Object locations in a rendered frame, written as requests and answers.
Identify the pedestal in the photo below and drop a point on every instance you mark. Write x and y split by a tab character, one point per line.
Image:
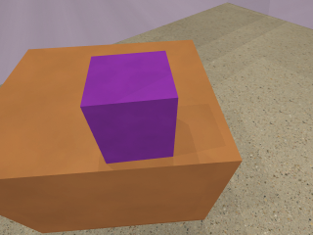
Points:
53	176

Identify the carton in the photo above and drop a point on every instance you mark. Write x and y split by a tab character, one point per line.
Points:
130	103

